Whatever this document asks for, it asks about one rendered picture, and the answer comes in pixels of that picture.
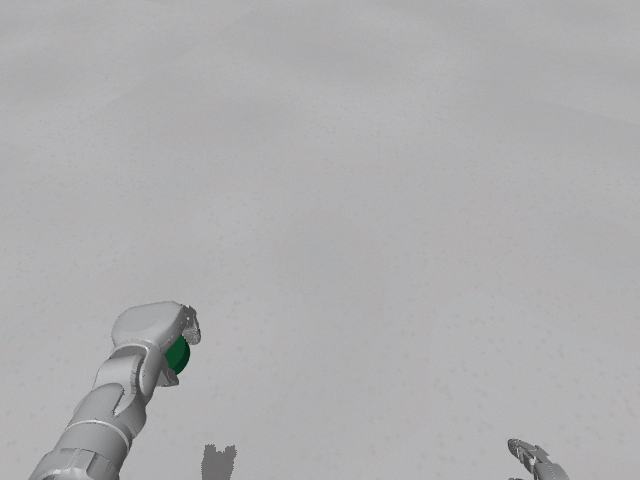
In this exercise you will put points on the tin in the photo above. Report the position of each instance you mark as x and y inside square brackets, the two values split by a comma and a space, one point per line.
[178, 355]

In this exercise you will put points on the left robot arm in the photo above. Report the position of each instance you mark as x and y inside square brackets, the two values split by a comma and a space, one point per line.
[98, 438]

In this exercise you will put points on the left robot hand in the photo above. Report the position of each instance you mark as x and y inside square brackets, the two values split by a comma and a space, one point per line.
[160, 324]

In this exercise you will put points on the right robot hand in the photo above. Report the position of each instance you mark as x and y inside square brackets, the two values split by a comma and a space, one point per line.
[536, 461]

